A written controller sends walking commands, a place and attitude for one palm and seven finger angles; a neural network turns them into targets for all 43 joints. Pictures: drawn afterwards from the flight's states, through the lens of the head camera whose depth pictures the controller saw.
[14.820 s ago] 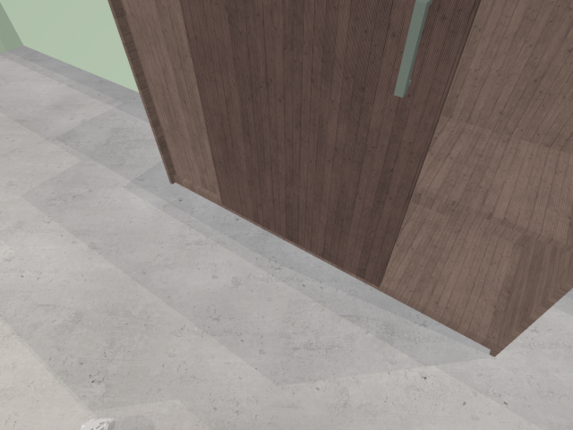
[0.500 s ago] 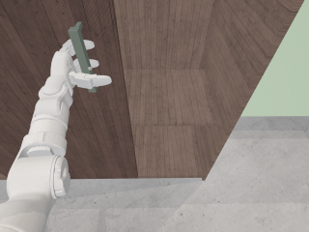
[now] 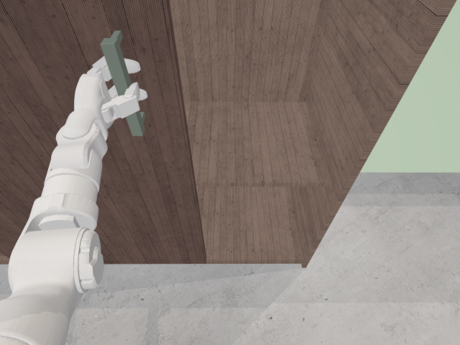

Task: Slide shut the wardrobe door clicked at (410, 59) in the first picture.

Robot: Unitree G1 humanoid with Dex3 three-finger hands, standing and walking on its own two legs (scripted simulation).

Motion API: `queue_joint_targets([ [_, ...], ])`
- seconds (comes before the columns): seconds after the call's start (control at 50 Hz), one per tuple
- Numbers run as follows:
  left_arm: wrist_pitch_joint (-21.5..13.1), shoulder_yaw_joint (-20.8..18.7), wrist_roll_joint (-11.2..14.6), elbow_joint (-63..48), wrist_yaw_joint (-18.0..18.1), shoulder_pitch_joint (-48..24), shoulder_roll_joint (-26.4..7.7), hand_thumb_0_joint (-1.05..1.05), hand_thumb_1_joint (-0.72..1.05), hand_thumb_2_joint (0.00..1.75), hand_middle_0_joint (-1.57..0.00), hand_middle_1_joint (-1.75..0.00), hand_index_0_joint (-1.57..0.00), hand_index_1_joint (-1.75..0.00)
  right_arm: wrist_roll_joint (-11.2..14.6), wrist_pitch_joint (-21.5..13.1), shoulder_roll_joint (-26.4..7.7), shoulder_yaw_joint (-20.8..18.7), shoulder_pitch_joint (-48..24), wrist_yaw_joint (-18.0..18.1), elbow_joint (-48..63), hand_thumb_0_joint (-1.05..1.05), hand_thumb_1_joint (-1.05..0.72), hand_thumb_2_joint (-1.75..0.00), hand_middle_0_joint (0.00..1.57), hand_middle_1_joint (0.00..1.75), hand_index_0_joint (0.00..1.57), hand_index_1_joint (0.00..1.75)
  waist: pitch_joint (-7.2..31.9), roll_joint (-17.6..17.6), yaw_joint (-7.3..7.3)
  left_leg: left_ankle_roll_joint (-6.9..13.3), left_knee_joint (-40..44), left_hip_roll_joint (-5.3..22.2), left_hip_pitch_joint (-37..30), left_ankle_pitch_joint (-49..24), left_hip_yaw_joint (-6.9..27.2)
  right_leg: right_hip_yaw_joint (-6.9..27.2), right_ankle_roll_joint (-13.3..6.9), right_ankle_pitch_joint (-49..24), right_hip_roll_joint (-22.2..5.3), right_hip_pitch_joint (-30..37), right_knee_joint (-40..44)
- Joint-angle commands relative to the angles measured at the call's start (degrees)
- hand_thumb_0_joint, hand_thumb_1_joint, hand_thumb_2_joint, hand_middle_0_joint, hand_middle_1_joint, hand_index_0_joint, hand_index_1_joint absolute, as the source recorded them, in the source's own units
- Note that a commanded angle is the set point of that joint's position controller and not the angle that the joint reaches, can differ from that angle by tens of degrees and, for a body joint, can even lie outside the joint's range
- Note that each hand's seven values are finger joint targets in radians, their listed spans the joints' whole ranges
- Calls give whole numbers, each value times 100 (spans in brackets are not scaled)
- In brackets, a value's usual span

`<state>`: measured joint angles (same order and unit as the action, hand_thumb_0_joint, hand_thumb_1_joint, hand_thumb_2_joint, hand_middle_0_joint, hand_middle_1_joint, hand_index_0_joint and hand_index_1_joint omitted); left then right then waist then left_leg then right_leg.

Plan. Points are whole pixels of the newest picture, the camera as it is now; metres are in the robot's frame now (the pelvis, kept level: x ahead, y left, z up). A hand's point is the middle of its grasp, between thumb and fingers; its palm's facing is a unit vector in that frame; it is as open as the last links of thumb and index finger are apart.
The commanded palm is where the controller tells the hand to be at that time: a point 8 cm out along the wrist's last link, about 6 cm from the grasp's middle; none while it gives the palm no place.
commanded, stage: grip the handle and tug to test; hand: left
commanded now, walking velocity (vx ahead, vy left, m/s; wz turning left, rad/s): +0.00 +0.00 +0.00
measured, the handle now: (128, 87) +0.53 +0.18 +0.18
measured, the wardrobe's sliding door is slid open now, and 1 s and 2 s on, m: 0.43 0.43 0.38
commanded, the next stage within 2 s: tug the door sideways, standing still in 0.68 s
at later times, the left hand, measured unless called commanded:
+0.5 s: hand (133, 100) +0.47 +0.16 +0.19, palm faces +0.03 -1.00 +0.00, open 5.8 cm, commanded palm +0.43 +0.21 +0.19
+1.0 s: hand (133, 98) +0.47 +0.16 +0.20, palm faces +0.03 -1.00 -0.01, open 5.7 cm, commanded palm +0.46 +0.19 +0.19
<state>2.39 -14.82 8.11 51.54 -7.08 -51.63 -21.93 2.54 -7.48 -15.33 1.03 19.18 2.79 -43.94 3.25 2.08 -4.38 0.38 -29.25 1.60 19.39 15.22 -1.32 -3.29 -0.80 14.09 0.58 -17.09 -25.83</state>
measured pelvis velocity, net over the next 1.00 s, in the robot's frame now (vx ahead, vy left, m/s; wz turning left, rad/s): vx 0.03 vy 0.00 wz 0.01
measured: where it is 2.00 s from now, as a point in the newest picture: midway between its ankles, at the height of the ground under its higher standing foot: outside the picture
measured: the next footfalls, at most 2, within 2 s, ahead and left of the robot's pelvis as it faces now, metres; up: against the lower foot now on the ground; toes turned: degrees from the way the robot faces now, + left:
none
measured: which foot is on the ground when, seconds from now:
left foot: down 0.00-1.00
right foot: down 0.00-1.00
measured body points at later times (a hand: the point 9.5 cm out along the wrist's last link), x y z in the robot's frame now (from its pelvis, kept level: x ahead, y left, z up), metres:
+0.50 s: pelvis +0.00 +0.00 +0.00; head +0.02 -0.01 +0.45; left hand +0.46 +0.21 +0.20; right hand +0.08 -0.26 -0.12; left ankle -0.01 +0.11 -0.74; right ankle -0.01 -0.11 -0.74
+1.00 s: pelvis +0.03 +0.00 +0.00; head +0.04 +0.00 +0.45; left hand +0.47 +0.21 +0.20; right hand +0.15 -0.25 -0.11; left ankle -0.01 +0.11 -0.74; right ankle -0.01 -0.11 -0.74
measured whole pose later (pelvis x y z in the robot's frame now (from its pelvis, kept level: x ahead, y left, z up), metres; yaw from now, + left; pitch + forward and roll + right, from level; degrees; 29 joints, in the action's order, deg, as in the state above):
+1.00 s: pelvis +0.03 +0.00 +0.00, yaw +1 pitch +5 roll -1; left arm 14.0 -12.2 8.6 35.0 -5.3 -45.0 -17.2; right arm 2.3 -3.7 -14.6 0.4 13.8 3.4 -42.9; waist 4.2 2.2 -1.4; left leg 0.6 -27.2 1.0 15.5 16.7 -0.9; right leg -3.5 -0.3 15.3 0.2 -12.7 -23.2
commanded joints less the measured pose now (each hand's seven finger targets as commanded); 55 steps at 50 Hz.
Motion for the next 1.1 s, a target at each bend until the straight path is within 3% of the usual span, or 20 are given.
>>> queue_joint_targets([
  [0.0, -432, 50, 70, -1515, -186, -3045, -872, 0, 90, 90, -45, -140, -45, -140, 53, -232, -804, -301, 67, 89, 598, 0, -90, -90, 20, 30, 20, 30, 1967, 83, -111, 113, 88, -191, -1306, -2072, 210, 127, -65, -2158, 217, 432, 144],
  [0.06, -402, -13, 57, -1509, -169, -3013, -968, 0, 90, 90, -45, -140, -45, -140, 42, -220, -834, -306, 78, 95, 573, 0, -90, -90, 20, 30, 20, 30, 1948, -5, -100, 125, 76, -193, -1296, -2112, 206, 127, -63, -2186, 228, 448, 153],
  [0.1, -382, 121, 70, -1610, -175, -2976, -781, 0, 90, 90, -45, -140, -45, -140, 58, -222, -800, -298, 41, 81, 613, 0, -90, -90, 20, 30, 20, 30, 1986, 64, -97, 111, 86, -188, -1359, -2145, 229, 119, -66, -2184, 221, 417, 144],
  [0.16, -353, -39, 54, -1494, -153, -2995, -1003, 0, 90, 90, -45, -140, -45, -140, 44, -205, -836, -305, 56, 95, 574, 0, -90, -90, 20, 30, 20, 30, 1892, -36, -95, 135, 79, -204, -1249, -1979, 203, 131, -63, -2085, 229, 413, 174],
  [0.2, -345, 103, 54, -1480, -170, -3105, -830, 0, 90, 90, -45, -140, -45, -140, 53, -205, -807, -298, 46, 100, 581, 0, -90, -90, 20, 30, 20, 30, 1867, -34, -149, 132, 97, -201, -1240, -1992, 203, 127, -54, -2129, 215, 392, 159],
  [0.26, -330, -136, 44, -1358, -168, -2924, -1097, 0, 90, 90, -45, -140, -45, -140, 36, -185, -833, -297, 75, 103, 569, 0, -90, -90, 20, 30, 20, 30, 1911, -97, -60, 138, 72, -216, -1187, -2022, 201, 130, -65, -2158, 219, 481, 151],
  [0.28, -327, 47, 58, -1430, -191, -2918, -883, 0, 90, 90, -45, -140, -45, -140, 54, -185, -796, -284, 9, 93, 621, 0, -90, -90, 20, 30, 20, 30, 1924, 31, -94, 132, 95, -217, -1201, -1996, 184, 139, -60, -2160, 200, 465, 143],
  [0.34, -308, 38, 68, -1430, -213, -2944, -879, 0, 90, 90, -45, -140, -45, -140, 63, -173, -796, -291, 16, 104, 626, 0, -90, -90, 20, 30, 20, 30, 1852, -54, -116, 135, 91, -209, -1193, -1933, 194, 135, -56, -2112, 203, 415, 150],
  [0.38, -303, -128, 84, -1581, -196, -2623, -1006, 0, 90, 90, -45, -140, -45, -140, 45, -173, -798, -300, -12, 92, 695, 0, -90, -90, 20, 30, 20, 30, 2110, 12, 15, 130, 88, -210, -1253, -2111, 188, 134, -68, -2261, 194, 597, 104],
  [0.42, -260, 24, 116, -1723, -236, -2536, -823, 0, 90, 90, -45, -140, -45, -140, 69, -161, -770, -286, -89, 88, 744, 0, -90, -90, 20, 30, 20, 30, 2023, 7, 4, 134, 89, -205, -1266, -2140, 159, 134, -65, -2318, 200, 600, 116],
  [0.46, -217, -187, 118, -1814, -224, -2182, -1019, 0, 90, 90, -45, -140, -45, -140, 65, -138, -800, -308, -97, 82, 769, 0, -90, -90, 20, 30, 20, 30, 2064, -121, 119, 143, 76, -199, -1264, -2342, 160, 130, -78, -2475, 214, 760, 98],
  [0.56, -24, 92, 184, -2647, -251, -1657, -639, 0, 90, 90, -45, -140, -45, -140, 99, -100, -743, -317, -308, 51, 948, 0, -90, -90, 20, 30, 20, 30, 2194, 108, 220, 118, 89, -155, -1561, -2949, 130, 117, -76, -2833, 216, 924, 91],
  [0.6, 111, -170, 235, -2925, -225, -1166, -800, 0, 90, 90, -45, -140, -45, -140, 101, -90, -747, -335, -368, 42, 999, 0, -90, -90, 20, 30, 20, 30, 2300, -25, 354, 124, 101, -135, -1599, -3205, 120, 123, -72, -3065, 211, 1110, 76],
  [0.76, 680, 44, 217, -3955, -106, -576, -476, 0, 90, 90, -45, -140, -45, -140, 98, 22, -700, -352, -594, 27, 1049, 0, -90, -90, 20, 30, 20, 30, 2216, 137, 400, 60, 71, -52, -1995, -4257, 88, 94, -46, -3506, 215, 1160, 126],
  [0.78, 747, 317, 209, -3961, -90, -1000, -243, 0, 90, 90, -45, -140, -45, -140, 97, 42, -679, -344, -603, 43, 1006, 0, -90, -90, 20, 30, 20, 30, 2120, 164, 241, 64, 75, -55, -2006, -4194, 87, 96, -20, -3513, 207, 1022, 155],
  [0.86, 874, -6, 59, -3128, 78, -2159, -755, 0, 90, 90, -45, -140, -45, -140, 14, 171, -767, -345, -384, 154, 686, 0, -90, -90, 20, 30, 20, 30, 1742, 1, -4, 97, 48, -124, -1724, -3498, 89, 105, -36, -3251, 227, 717, 213],
  [0.9, 875, 292, 84, -2842, 76, -2187, -240, 0, 90, 90, -45, -140, -45, -140, 16, 177, -677, -335, -371, 158, 665, 0, -90, -90, 20, 30, 20, 30, 1865, 99, -48, 71, -6, -135, -1798, -3672, 137, 87, -46, -3243, 200, 642, 162],
  [0.94, 768, 430, 110, -2782, 103, -2468, -56, 0, 90, 90, -45, -140, -45, -140, -4, 162, -657, -343, -332, 143, 604, 0, -90, -90, 20, 30, 20, 30, 2068, 135, -83, 17, -61, -120, -1997, -3965, 218, 69, -48, -3276, 198, 569, 120],
  [1.04, 409, 846, 61, -2389, 153, -2978, 389, 0, 90, 90, -45, -140, -45, -140, -14, 91, -634, -331, -306, 86, 517, 0, -90, -90, 20, 30, 20, 30, 2076, 44, -211, -7, -70, -136, -2061, -3517, 328, 42, -52, -2825, 209, 291, 117],
  [1.08, 271, 965, 61, -2279, 171, -3188, 517, 0, 90, 90, -45, -140, -45, -140, -20, 46, -628, -318, -335, 59, 493, 0, -90, -90, 20, 30, 20, 30, 2087, 193, -219, 2, -90, -160, -2070, -3351, 326, 55, -63, -2707, 203, 211, 116],
])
